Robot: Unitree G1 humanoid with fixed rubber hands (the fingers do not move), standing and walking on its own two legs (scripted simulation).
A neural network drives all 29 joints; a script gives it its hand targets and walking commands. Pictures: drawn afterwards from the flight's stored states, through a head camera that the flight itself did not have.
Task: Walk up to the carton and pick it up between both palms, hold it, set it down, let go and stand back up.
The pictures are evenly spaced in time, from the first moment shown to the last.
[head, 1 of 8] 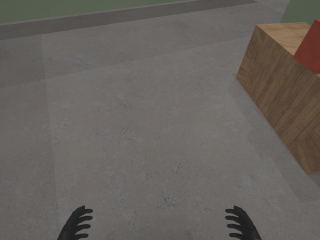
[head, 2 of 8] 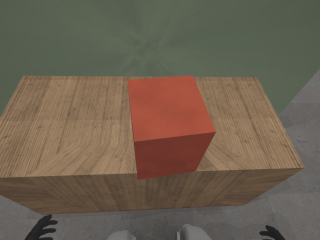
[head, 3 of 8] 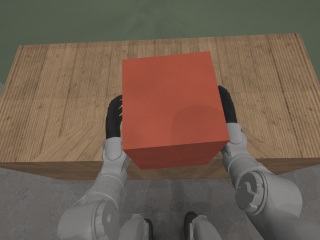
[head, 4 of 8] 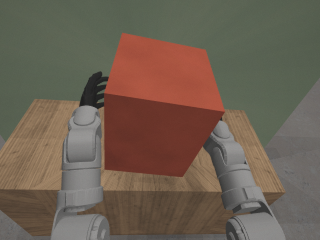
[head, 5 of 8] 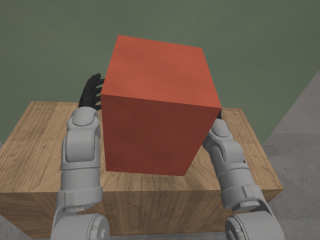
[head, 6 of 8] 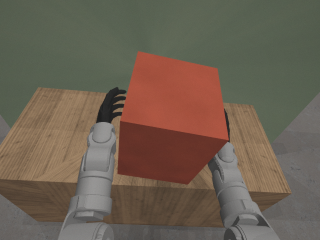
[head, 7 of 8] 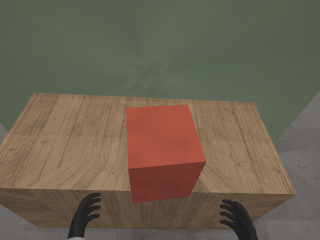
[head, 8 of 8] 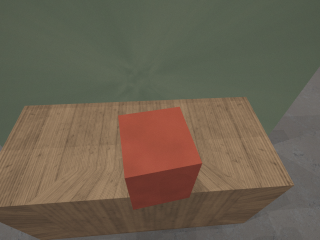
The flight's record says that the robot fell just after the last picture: no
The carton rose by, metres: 0.26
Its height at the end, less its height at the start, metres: +0.00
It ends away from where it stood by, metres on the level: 0.02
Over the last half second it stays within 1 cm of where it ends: yes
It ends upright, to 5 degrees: yes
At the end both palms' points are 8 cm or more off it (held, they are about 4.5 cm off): yes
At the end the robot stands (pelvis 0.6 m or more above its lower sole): yes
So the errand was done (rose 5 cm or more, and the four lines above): yes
